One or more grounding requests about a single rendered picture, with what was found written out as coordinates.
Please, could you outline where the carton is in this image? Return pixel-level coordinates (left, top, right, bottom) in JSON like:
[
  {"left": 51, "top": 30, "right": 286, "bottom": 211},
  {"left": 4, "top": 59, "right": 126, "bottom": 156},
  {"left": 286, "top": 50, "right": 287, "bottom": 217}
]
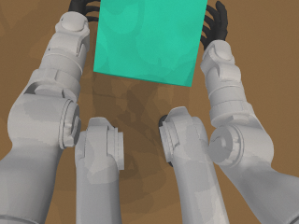
[{"left": 93, "top": 0, "right": 207, "bottom": 87}]

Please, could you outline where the left robot forearm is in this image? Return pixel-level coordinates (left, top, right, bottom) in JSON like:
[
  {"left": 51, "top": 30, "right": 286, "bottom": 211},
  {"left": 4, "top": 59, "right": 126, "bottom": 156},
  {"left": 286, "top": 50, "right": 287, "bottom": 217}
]
[{"left": 7, "top": 11, "right": 90, "bottom": 141}]

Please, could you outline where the left robot shin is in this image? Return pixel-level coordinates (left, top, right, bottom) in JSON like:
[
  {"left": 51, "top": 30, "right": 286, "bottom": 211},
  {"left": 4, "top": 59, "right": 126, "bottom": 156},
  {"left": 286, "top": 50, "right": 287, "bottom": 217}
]
[{"left": 75, "top": 117, "right": 115, "bottom": 167}]

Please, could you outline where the right robot forearm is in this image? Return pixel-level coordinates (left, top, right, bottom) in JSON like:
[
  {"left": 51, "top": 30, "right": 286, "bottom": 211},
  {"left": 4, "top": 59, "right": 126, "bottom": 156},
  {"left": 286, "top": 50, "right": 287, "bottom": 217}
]
[{"left": 200, "top": 39, "right": 265, "bottom": 131}]

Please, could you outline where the right robot shin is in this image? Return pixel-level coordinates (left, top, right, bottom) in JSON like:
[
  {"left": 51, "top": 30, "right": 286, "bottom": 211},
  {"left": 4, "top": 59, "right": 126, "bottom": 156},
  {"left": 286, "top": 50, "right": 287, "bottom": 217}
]
[{"left": 165, "top": 106, "right": 209, "bottom": 145}]

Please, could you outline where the robot left hand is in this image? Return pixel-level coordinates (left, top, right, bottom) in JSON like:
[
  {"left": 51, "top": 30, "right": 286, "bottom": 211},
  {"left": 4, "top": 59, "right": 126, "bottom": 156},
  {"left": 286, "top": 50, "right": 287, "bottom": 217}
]
[{"left": 68, "top": 0, "right": 101, "bottom": 22}]

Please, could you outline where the right robot upper arm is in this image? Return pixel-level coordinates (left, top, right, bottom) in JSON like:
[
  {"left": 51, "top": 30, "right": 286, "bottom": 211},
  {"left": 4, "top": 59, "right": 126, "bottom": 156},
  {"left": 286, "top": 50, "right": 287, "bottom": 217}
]
[{"left": 207, "top": 123, "right": 299, "bottom": 224}]

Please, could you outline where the left robot upper arm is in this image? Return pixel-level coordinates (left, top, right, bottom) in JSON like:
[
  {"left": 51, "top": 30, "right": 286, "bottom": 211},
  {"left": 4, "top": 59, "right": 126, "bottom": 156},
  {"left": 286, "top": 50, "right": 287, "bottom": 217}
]
[{"left": 0, "top": 93, "right": 81, "bottom": 224}]

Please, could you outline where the robot shin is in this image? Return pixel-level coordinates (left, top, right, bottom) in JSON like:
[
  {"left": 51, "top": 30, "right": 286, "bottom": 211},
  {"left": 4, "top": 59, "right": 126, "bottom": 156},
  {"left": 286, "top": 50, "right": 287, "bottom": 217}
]
[
  {"left": 75, "top": 117, "right": 115, "bottom": 167},
  {"left": 165, "top": 106, "right": 209, "bottom": 145}
]

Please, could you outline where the robot right hand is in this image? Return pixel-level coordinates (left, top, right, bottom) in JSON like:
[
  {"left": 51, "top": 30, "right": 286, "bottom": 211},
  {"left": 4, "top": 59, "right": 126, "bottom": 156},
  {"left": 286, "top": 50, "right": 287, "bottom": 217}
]
[{"left": 200, "top": 0, "right": 228, "bottom": 51}]

